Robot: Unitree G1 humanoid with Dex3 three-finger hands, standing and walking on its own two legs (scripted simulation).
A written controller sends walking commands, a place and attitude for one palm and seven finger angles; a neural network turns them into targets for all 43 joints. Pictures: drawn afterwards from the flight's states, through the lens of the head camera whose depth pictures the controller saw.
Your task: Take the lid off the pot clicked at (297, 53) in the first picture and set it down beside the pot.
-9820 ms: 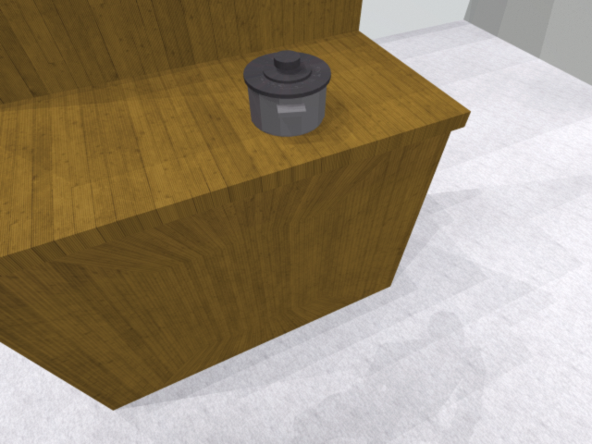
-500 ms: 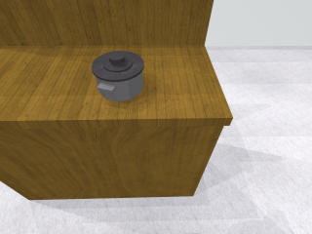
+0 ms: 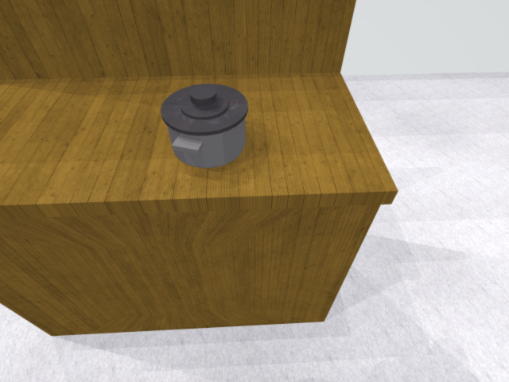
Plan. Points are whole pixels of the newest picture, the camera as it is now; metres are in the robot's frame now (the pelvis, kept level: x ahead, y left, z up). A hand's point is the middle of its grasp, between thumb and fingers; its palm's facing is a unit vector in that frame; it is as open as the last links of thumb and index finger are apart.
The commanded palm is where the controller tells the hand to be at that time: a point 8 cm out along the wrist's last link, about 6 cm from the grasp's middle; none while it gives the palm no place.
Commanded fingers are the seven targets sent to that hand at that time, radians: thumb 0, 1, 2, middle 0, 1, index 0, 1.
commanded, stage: look again from close up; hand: left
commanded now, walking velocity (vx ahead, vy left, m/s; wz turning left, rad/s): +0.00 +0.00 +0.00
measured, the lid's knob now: (203, 95) +0.58 +0.13 +0.16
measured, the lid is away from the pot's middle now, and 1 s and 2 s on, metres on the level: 0.00 0.00 0.00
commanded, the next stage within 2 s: shuffle to correct the standing spot in 0.76 s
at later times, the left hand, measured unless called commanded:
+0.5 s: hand out of the picture +0.03 +0.17 -0.17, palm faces +0.02 -0.98 -0.19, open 7.3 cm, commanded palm none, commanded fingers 0.00 0.90 0.90 -0.20 -0.30 -0.20 -0.30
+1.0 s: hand out of the picture +0.03 +0.16 -0.17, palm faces +0.03 -0.98 -0.19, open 7.3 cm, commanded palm none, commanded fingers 0.00 0.90 0.90 -0.20 -0.30 -0.20 -0.30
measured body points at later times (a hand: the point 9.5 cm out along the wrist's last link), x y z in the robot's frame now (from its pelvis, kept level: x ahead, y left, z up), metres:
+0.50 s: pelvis +0.01 -0.01 +0.00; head +0.03 +0.00 +0.45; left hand +0.03 +0.22 -0.16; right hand +0.05 -0.24 -0.15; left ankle +0.00 +0.09 -0.73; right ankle +0.00 -0.14 -0.73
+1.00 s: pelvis +0.02 -0.01 +0.00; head +0.03 -0.01 +0.45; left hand +0.03 +0.21 -0.16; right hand +0.03 -0.24 -0.15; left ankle +0.00 +0.09 -0.73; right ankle +0.00 -0.14 -0.73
